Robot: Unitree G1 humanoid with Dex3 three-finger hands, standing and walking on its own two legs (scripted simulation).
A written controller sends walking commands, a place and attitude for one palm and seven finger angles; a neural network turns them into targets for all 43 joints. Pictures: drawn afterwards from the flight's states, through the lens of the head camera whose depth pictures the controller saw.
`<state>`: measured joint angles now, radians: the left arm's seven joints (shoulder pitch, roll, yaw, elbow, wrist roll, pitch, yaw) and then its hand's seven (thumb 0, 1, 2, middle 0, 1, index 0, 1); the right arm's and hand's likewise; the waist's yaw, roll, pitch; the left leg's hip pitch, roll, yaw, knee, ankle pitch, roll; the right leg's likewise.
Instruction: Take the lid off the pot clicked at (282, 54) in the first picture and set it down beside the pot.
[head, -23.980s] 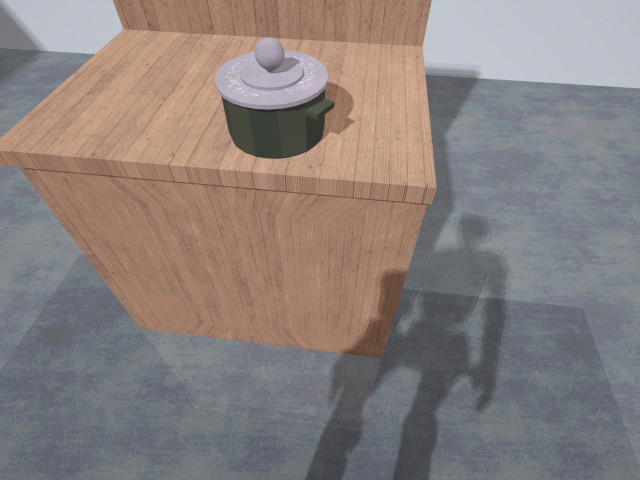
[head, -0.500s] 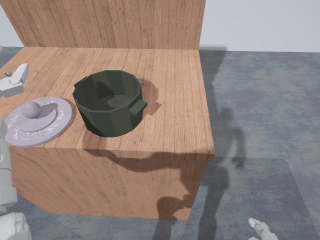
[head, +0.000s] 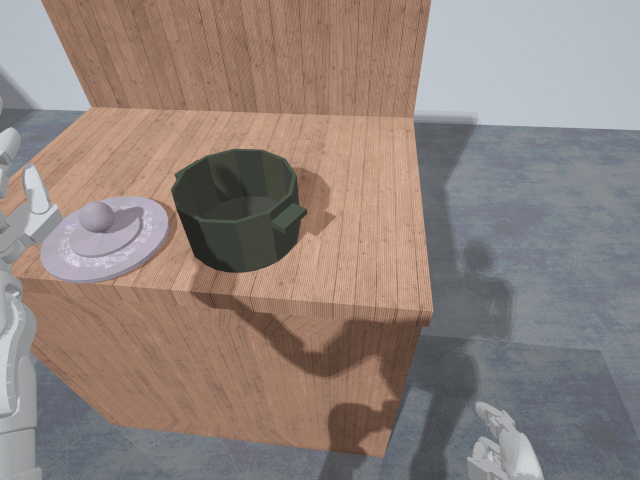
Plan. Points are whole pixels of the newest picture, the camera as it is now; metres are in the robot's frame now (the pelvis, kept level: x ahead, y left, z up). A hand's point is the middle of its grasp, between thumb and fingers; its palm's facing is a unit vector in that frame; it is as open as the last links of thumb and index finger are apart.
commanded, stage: draw the hand back to the body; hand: left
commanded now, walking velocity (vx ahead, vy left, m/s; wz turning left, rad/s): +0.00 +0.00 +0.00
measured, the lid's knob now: (97, 217) +0.46 +0.42 +0.07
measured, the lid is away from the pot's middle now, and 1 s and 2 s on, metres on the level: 0.23 0.23 0.23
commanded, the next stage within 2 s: step back with the hand held close in 0.74 s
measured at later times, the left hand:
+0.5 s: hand (25, 296) +0.19 +0.26 +0.23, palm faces +0.48 -0.82 -0.31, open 7.4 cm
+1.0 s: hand out of the picture +0.17 +0.27 +0.23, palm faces +0.47 -0.79 -0.40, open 7.4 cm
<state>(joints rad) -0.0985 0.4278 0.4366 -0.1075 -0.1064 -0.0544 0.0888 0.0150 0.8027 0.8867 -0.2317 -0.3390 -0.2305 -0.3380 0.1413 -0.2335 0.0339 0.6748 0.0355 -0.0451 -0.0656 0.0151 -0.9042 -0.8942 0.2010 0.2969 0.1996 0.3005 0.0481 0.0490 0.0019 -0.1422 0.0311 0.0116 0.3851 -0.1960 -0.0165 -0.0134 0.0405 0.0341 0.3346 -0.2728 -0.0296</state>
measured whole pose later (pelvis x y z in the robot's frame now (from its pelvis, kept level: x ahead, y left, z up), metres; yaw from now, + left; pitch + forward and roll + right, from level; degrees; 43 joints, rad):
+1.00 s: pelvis -0.02 +0.03 +0.00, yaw +1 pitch -2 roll -2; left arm 0.42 0.40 0.43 -0.60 -0.08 -0.16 0.09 0.02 0.89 0.89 -0.21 -0.30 -0.21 -0.30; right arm 0.17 -0.22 0.02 0.62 0.01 -0.06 -0.05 0.02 -0.90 -0.89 0.20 0.30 0.20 0.30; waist 0.04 0.06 -0.02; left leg -0.22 0.02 0.00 0.47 -0.20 0.02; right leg -0.05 0.03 0.02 0.34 -0.24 0.01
